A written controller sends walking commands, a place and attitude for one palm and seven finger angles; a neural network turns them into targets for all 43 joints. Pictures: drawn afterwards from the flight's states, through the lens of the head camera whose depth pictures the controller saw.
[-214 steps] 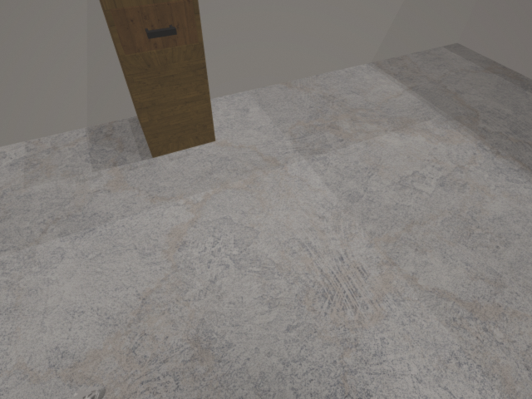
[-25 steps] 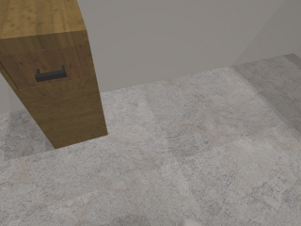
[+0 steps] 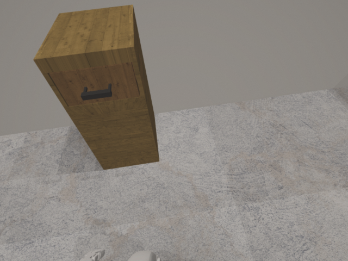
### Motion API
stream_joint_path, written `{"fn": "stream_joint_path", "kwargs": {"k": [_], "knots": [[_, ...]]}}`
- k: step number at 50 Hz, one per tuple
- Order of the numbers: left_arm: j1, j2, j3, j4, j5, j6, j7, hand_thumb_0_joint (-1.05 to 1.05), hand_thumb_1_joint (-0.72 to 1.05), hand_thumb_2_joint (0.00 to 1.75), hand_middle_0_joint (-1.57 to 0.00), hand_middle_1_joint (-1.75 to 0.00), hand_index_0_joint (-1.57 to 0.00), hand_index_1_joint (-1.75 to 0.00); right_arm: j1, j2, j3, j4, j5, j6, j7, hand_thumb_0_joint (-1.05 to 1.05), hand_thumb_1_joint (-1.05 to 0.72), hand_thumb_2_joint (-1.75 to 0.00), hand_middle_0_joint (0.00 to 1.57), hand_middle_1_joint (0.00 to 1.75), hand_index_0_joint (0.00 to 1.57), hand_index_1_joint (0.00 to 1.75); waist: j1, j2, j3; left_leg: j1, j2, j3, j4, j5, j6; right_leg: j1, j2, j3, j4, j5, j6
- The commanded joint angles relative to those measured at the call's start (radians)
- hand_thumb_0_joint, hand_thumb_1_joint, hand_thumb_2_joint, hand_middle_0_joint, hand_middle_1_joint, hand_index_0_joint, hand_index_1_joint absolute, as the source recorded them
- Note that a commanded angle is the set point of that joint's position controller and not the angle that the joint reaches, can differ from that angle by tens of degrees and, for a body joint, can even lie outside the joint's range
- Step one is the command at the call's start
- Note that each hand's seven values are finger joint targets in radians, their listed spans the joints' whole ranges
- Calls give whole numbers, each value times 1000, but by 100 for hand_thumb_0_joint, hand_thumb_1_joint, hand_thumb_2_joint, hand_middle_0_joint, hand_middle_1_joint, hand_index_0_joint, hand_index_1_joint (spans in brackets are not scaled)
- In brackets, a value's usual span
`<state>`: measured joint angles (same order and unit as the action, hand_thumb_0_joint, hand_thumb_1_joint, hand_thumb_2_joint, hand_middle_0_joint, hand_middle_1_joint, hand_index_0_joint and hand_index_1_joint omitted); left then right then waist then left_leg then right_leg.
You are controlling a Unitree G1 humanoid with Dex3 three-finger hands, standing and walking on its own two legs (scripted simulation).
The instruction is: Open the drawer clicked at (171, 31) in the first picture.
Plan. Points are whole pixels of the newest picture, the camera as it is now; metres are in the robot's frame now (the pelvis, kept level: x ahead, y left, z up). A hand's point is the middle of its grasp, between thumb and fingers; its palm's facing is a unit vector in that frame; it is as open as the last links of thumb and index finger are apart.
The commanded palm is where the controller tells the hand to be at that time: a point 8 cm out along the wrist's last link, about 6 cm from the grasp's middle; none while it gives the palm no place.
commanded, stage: turn to face it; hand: left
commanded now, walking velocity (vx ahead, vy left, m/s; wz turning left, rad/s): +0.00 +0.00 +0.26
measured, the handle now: (97, 91) +0.77 +0.36 -0.09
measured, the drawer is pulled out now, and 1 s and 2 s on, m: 0.00 0.00 0.00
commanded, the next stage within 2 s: take the last steps up to it in 0.10 s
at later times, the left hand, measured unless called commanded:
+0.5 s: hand out of the picture -0.03 +0.26 -0.17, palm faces +0.20 -0.96 -0.19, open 7.4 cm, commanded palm none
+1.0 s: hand out of the picture +0.15 +0.23 -0.16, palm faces +0.23 -0.95 -0.23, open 7.2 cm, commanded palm none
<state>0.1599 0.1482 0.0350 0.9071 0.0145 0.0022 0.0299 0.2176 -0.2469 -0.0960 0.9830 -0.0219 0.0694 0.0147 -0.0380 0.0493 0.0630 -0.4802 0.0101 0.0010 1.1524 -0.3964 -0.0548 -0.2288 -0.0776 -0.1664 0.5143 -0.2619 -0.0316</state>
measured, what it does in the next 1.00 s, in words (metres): walks ahead: left foot, then right foot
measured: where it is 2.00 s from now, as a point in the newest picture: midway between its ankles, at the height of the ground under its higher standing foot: (166, 256)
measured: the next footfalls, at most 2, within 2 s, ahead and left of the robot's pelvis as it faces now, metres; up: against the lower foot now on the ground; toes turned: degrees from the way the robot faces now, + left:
left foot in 0.28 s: +0.01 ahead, +0.15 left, +0.00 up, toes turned +11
right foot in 0.78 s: +0.18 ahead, -0.06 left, +0.00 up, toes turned +1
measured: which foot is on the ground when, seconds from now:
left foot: up 0.00-0.26, down 0.28-0.80, up 0.82-1.00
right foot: down 0.00-0.28, up 0.30-0.76, down 0.78-1.00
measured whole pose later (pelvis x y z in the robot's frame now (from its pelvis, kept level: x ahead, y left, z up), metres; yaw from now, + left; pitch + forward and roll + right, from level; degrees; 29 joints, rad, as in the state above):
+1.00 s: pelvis +0.14 +0.03 +0.00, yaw +10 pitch -2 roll +0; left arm 0.26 0.15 0.06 1.05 0.01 -0.06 0.02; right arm 0.34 -0.16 -0.06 1.11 -0.03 0.00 0.01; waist -0.03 0.03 0.02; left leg -0.47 0.10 0.05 1.02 -0.29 0.00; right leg -0.14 -0.01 -0.16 0.40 -0.24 -0.04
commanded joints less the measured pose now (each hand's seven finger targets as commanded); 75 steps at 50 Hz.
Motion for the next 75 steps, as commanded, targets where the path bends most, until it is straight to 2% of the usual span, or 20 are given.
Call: {"fn": "stream_joint_path", "kwargs": {"k": [1,8,12,14,15,21,31,37,38,40,41,44,47,56,59,61,62,67,71,75], "knots": [[96,198,45,-29,9,-22,7,0,90,90,-20,-30,-20,-30,-37,-35,5,-70,3,-11,-1,0,-90,-90,20,30,20,30,54,-209,-54,-39,30,9,-60,-7,-22,109,-255,150,-188,417,-85],[152,256,58,21,22,-8,2,0,90,90,-20,-30,-20,-30,-131,-29,31,-94,15,-25,-3,0,-90,-90,20,30,20,30,90,-258,-79,92,17,74,-363,-72,-1,128,-281,131,-142,466,-108],[131,245,55,53,6,-1,-1,0,90,90,-20,-30,-20,-30,-28,-44,41,-54,11,-48,-9,0,-90,-90,20,30,20,30,31,-201,-131,357,18,106,-722,149,22,33,-240,77,-55,243,-15],[134,147,34,15,-3,5,-16,0,90,90,-20,-30,-20,-30,41,-210,8,-44,-8,-62,-12,0,-90,-90,20,30,20,30,-4,235,-124,537,344,-297,-878,175,165,-302,-55,-37,241,-278,91],[38,155,22,-4,13,15,-13,0,90,90,-20,-30,-20,-30,81,-223,5,-27,-8,-59,-21,0,-90,-90,20,30,20,30,-53,251,-58,449,396,-383,-956,74,241,-352,-31,35,407,-366,88],[114,142,19,92,13,-4,-43,0,90,90,-20,-30,-20,-30,42,-89,42,-5,8,-102,-38,0,-90,-90,20,30,20,30,32,93,5,410,219,-146,-965,214,209,-343,-40,107,526,-72,83],[-37,100,13,56,8,-12,-44,0,90,90,-20,-30,-20,-30,192,-70,31,82,-2,-120,-44,0,-90,-90,20,30,20,30,-7,76,66,427,264,-179,-976,239,250,-305,-37,98,256,-65,79],[42,85,27,82,8,-34,-44,0,90,90,-20,-30,-20,-30,199,-50,37,115,-5,-118,-47,0,-90,-90,20,30,20,30,52,26,35,316,213,-116,-806,303,191,5,33,45,-14,19,40],[141,119,36,117,10,-43,-40,0,90,90,-20,-30,-20,-30,196,-34,42,119,2,-123,-45,0,-90,-90,20,30,20,30,98,-30,-12,234,159,-60,-667,310,158,182,7,86,-72,54,20],[381,276,67,176,7,-56,-24,0,90,90,-20,-30,-20,-30,170,24,53,62,13,-134,-32,0,-90,-90,20,30,20,30,168,-324,-133,-123,-12,84,-156,-181,85,479,-380,596,-246,59,-151],[359,254,64,176,-5,-56,-17,0,90,90,-20,-30,-20,-30,135,-20,41,56,10,-121,-29,0,-90,-90,20,30,20,30,164,-267,-111,-126,36,5,-24,-170,96,361,-390,608,-300,-93,-179],[175,131,34,126,2,-60,-9,0,90,90,-20,-30,-20,-30,103,30,33,68,-2,-103,-13,0,-90,-90,20,30,20,30,74,-113,59,-123,116,-11,14,58,78,76,-288,395,-368,-157,-127],[157,86,26,123,8,-75,-6,0,90,90,-20,-30,-20,-30,175,72,35,89,-7,-84,-7,0,-90,-90,20,30,20,30,17,-162,49,-42,123,29,-95,119,51,-4,-218,213,-368,50,-107],[221,153,32,174,13,-72,-13,0,90,90,-20,-30,-20,-30,-15,58,41,10,2,-103,11,0,-90,-90,20,30,20,30,54,-187,47,80,86,102,-487,158,48,50,-206,166,-280,177,-103],[217,139,31,181,5,-56,-11,0,90,90,-20,-30,-20,-30,93,14,40,48,-3,-117,-1,0,-90,-90,20,30,20,30,-6,-100,6,350,52,127,-668,235,54,-26,-141,111,-100,173,-57],[264,51,14,157,-5,-48,-20,0,90,90,-20,-30,-20,-30,274,-164,4,86,-13,-122,-22,0,-90,-90,20,30,20,30,-47,289,-119,601,371,-269,-814,341,177,-258,42,-20,374,-267,25],[236,67,13,135,6,-43,-14,0,90,90,-20,-30,-20,-30,282,-160,10,87,-8,-111,-28,0,-90,-90,20,30,20,30,-54,260,-125,534,422,-336,-904,185,222,-286,47,63,533,-381,14],[209,33,10,168,8,-25,-29,0,90,90,-20,-30,-20,-30,53,-22,52,33,-2,-125,-44,0,-90,-90,20,30,20,30,38,36,-10,256,304,-95,-951,313,206,-227,-45,130,531,-137,33],[233,14,-5,177,-3,1,-8,0,90,90,-20,-30,-20,-30,13,-19,57,43,2,-115,-57,0,-90,-90,20,30,20,30,58,34,-71,296,280,7,-862,711,208,-90,-20,119,249,-90,63],[214,67,8,156,5,16,-4,0,90,90,-20,-30,-20,-30,-3,-51,36,57,7,-84,-58,0,-90,-90,20,30,20,30,62,62,-51,277,263,18,-790,611,177,-15,3,85,75,36,61]]}}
